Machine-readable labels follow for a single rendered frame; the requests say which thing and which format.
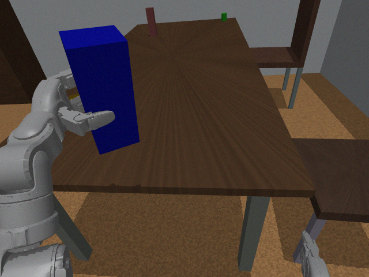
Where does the left robot arm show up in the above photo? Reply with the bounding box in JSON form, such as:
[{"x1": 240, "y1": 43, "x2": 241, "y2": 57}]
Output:
[{"x1": 0, "y1": 111, "x2": 73, "y2": 277}]

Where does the right robot hand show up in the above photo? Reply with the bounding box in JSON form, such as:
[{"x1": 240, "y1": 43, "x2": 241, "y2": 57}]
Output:
[{"x1": 300, "y1": 230, "x2": 330, "y2": 277}]

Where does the chair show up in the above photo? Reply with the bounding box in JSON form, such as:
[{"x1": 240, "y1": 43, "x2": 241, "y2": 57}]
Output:
[
  {"x1": 292, "y1": 138, "x2": 369, "y2": 264},
  {"x1": 250, "y1": 0, "x2": 321, "y2": 109}
]

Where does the table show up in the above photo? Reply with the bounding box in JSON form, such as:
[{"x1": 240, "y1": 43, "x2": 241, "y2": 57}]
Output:
[{"x1": 0, "y1": 18, "x2": 316, "y2": 272}]

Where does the left robot hand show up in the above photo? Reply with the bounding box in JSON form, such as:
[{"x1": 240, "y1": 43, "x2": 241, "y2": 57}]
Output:
[{"x1": 31, "y1": 69, "x2": 115, "y2": 136}]

